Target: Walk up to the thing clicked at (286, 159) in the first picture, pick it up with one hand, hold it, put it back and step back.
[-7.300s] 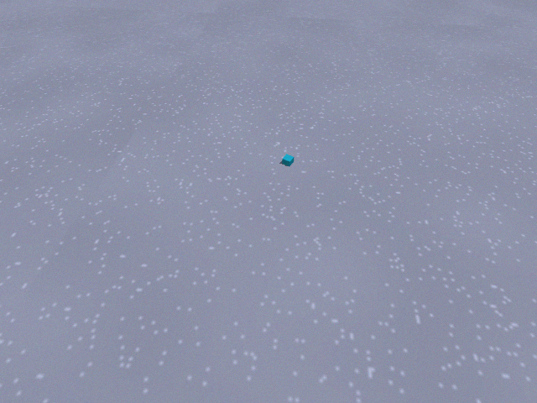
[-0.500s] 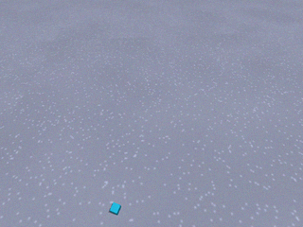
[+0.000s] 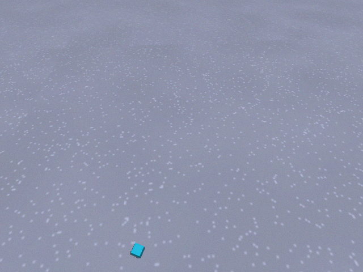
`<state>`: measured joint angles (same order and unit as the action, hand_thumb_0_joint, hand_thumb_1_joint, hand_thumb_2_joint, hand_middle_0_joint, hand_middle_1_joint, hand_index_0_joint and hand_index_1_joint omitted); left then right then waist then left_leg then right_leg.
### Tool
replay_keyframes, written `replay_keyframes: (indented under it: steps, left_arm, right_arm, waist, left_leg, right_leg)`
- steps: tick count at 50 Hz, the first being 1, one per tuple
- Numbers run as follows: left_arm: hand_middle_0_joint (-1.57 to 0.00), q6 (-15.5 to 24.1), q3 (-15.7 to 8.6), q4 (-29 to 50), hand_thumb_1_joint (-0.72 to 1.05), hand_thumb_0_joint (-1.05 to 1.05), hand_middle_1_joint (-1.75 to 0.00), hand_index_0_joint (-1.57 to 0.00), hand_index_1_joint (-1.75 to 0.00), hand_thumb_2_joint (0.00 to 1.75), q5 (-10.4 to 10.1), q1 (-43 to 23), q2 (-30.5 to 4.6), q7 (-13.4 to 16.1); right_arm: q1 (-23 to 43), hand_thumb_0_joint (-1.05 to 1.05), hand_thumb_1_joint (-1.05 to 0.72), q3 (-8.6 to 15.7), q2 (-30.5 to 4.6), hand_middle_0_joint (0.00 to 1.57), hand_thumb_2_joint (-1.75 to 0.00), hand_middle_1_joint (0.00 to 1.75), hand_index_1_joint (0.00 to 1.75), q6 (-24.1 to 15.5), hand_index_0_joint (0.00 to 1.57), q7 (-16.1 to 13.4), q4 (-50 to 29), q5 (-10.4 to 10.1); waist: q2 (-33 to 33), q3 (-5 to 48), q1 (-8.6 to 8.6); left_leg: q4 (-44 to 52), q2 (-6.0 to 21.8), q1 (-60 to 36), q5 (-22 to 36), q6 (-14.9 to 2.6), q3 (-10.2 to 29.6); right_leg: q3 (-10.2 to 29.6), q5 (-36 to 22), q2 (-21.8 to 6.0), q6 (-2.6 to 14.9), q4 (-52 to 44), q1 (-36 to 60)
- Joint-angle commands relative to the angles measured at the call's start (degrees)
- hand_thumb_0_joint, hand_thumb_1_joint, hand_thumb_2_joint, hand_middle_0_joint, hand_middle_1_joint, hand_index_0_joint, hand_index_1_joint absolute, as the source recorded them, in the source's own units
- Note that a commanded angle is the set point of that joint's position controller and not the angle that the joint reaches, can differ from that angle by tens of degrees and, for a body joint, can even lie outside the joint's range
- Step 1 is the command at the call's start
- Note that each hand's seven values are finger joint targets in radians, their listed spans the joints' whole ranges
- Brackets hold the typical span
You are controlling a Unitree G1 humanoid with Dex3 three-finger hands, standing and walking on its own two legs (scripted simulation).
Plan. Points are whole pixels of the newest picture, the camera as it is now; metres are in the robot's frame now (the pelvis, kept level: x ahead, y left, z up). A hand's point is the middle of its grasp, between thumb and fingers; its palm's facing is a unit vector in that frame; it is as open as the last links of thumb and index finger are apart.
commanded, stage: stand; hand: left
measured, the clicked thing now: (138, 250) +0.38 +0.25 -0.77
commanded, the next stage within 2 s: none
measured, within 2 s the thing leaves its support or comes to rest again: neither
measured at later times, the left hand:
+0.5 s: hand out of the picture +0.08 +0.26 -0.16, palm faces -0.03 -0.94 -0.35, open 7.3 cm
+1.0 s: hand out of the picture +0.08 +0.25 -0.16, palm faces -0.03 -0.94 -0.34, open 7.3 cm
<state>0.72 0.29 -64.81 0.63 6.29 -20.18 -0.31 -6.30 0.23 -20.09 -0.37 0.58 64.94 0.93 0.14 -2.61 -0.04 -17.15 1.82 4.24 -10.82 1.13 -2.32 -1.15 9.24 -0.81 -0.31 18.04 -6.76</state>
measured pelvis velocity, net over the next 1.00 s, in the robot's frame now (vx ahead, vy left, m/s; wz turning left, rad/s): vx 0.00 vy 0.00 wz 0.00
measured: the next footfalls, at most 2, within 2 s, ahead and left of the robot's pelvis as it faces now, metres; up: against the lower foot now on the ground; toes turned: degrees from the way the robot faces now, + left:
none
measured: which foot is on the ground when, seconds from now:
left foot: down 0.00-1.00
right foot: down 0.00-1.00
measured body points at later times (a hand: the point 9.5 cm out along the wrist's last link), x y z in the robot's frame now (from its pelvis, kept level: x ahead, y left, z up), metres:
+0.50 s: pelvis +0.00 +0.00 +0.00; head +0.01 +0.00 +0.45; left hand +0.08 +0.30 -0.13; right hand +0.07 -0.30 -0.13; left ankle -0.02 +0.13 -0.75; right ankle +0.01 -0.12 -0.75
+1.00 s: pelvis +0.00 +0.00 +0.00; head +0.01 +0.00 +0.45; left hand +0.08 +0.30 -0.13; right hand +0.08 -0.30 -0.13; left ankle -0.02 +0.13 -0.75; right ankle +0.01 -0.12 -0.75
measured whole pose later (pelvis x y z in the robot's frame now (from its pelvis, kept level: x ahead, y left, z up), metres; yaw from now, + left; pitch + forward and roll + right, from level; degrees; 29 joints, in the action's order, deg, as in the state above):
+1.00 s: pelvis +0.00 +0.00 +0.00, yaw +0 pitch -2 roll +0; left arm 0.6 0.2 -64.5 0.7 6.7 -20.2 -0.3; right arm -6.6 0.2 -20.1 -0.4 0.4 64.9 1.0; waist 0.1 -2.8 -0.1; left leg -16.9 1.7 3.8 -11.1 1.0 -2.6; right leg -0.9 9.6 -0.9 -0.4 18.1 -6.6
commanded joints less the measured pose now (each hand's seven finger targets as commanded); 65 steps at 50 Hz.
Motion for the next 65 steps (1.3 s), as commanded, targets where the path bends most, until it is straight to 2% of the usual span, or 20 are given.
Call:
replay_keyframes:
  steps: [1,35,42,58,65]
  left_arm:
    - [-0.2,1.3,-2.2,3.7,0.9,0.0,-0.3,-0.2,-0.3,0.9,-0.1,-2.4,-12.5,0.9]
    - [-0.2,1.2,-2.2,3.6,0.9,0.0,-0.3,-0.2,-0.3,0.9,-0.1,-1.5,-12.2,0.9]
    - [-0.2,1.2,-2.1,3.6,0.9,0.0,-0.3,-0.2,-0.3,0.9,-0.1,-1.5,-12.1,0.9]
    - [-0.2,1.3,-2.1,3.8,0.9,0.0,-0.3,-0.2,-0.3,0.9,-0.1,-1.5,-12.4,1.1]
    - [-0.2,1.3,-2.2,3.6,0.9,0.0,-0.3,-0.2,-0.3,0.9,-0.2,-1.7,-12.5,1.1]
  right_arm:
    - [1.8,0.0,-0.9,2.2,-12.0,0.2,-0.9,0.3,0.3,-1.1,0.2,-0.9,-3.3,-0.2]
    - [1.9,0.0,-0.9,2.1,-12.1,0.2,-0.9,0.3,0.3,-1.2,0.2,-1.0,-3.3,-0.3]
    - [1.7,0.0,-0.9,2.1,-12.1,0.2,-0.9,0.3,0.3,-1.2,0.2,-1.0,-3.3,-0.3]
    - [1.3,0.0,-0.9,2.3,-12.1,0.2,-0.9,0.3,0.3,-1.1,0.2,-1.0,-3.2,-0.3]
    - [1.2,0.0,-0.9,2.2,-12.2,0.2,-0.9,0.3,0.3,-1.1,0.2,-0.9,-3.4,-0.3]
  waist:
    - [-0.3,4.6,0.33]
    - [-0.5,3.7,-0.04]
    - [-0.1,3.5,0.06]
    - [0.1,4.9,0.33]
    - [-0.6,4.2,0.17]
  left_leg:
    - [2.4,6.7,0.0,7.4,-1.72,5.1]
    - [2.8,6.7,-0.5,7.5,-1.87,4.9]
    - [2.8,6.7,-0.6,6.8,-1.72,5.1]
    - [2.3,6.9,-1.7,9.3,-1.85,4.9]
    - [2.6,6.8,-0.6,8.6,-1.91,5.0]
  right_leg:
    - [5.7,-9.3,-7.3,1.66,-2.2,1.5]
    - [5.6,-9.6,-7.1,1.43,-2.4,1.0]
    - [5.6,-7.6,-6.9,1.38,-2.6,0.3]
    - [5.5,-11.1,-7.3,1.58,-1.9,1.3]
    - [5.4,-10.3,-7.2,1.47,-2.0,1.9]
